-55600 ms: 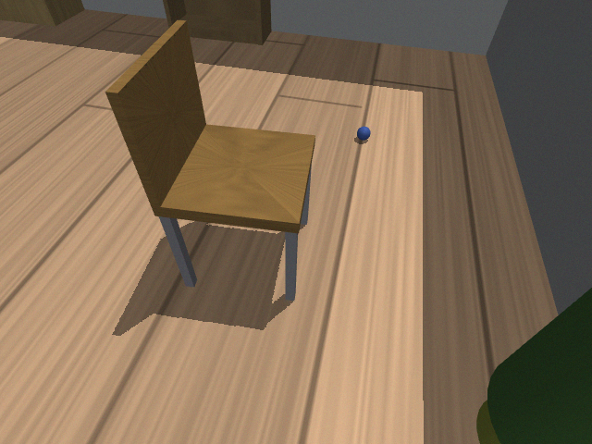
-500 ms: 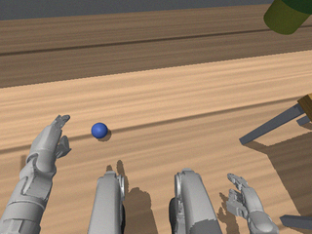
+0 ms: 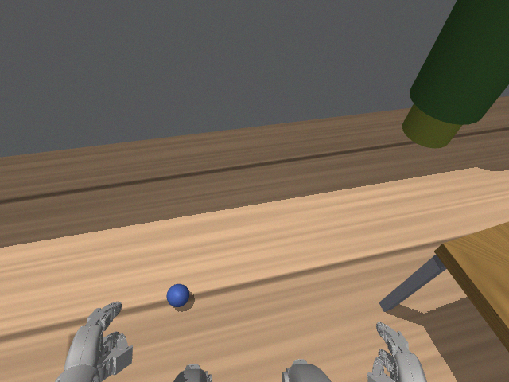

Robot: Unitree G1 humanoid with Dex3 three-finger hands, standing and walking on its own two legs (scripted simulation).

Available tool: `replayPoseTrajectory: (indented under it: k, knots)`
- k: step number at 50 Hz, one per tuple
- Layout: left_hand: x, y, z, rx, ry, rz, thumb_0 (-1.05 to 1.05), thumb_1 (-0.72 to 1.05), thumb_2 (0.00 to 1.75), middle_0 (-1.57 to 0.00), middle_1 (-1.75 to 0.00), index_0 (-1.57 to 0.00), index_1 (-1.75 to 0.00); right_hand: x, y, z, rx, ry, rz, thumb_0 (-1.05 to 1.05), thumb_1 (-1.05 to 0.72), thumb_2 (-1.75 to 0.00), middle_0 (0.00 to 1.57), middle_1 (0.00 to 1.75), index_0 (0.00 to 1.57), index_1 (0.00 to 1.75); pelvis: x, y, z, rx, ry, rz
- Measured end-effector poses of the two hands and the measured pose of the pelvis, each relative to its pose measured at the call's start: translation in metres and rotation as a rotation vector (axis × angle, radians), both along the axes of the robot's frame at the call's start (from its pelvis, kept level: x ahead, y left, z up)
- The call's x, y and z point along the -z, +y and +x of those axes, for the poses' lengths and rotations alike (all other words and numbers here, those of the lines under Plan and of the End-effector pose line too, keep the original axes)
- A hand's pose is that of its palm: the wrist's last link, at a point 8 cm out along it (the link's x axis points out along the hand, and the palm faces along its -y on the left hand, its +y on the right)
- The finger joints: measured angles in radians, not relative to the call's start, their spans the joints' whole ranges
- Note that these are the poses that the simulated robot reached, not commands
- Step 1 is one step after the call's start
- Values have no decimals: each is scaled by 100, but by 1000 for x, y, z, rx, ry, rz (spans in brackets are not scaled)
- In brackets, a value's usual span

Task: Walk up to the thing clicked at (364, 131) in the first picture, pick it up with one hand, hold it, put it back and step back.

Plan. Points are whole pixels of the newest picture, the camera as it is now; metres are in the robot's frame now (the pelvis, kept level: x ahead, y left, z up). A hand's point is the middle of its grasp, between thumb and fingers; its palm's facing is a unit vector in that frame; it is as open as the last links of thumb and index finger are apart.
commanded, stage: home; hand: left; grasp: from above
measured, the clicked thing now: (178, 295) +0.50 +0.21 -0.65
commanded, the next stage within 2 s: none
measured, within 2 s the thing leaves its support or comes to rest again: neither
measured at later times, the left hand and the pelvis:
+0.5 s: hand (112, 374) +0.18 +0.18 -0.02, palm faces +0.09 -0.98 -0.20, open 7.4 cm; pelvis +0.02 +0.00 +0.03, yaw +1 degrees
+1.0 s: hand (117, 372) +0.18 +0.18 -0.01, palm faces +0.07 -0.98 -0.20, open 7.4 cm; pelvis +0.02 +0.00 +0.03, yaw +1 degrees
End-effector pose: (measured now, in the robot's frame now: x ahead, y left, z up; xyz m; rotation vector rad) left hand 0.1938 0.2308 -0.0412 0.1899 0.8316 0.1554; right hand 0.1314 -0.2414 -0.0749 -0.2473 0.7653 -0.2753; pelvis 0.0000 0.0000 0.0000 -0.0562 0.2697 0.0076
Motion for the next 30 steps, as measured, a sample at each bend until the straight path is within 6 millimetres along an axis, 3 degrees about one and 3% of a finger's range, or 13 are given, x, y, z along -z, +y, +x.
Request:
replayPoseTrajectory:
  k: [6,11,20,30]
  knots:
    - [-38,-1,-17,-11,-16,-14,1,90,90,-20,-30,-20,-30,-31,-2,15,5,-88,-15,1,-90,-90,21,30,20,30,-21,0,14,-3,-50,4]
    - [-53,1,-28,-16,-21,-18,1,90,90,-20,-30,-20,-30,-46,1,35,-21,-160,-18,1,-90,-90,21,30,20,30,-29,1,19,-10,-77,7]
    - [-52,3,-36,-27,-7,-27,1,90,90,-20,-30,-20,-30,-58,9,59,-87,-229,-22,1,-90,-90,21,30,20,30,-31,1,21,-20,-99,11]
    - [-53,2,-33,-15,-19,-23,1,90,90,-20,-30,-20,-30,-53,9,50,-87,-196,-20,1,-90,-90,21,30,20,30,-32,0,20,-18,-108,10]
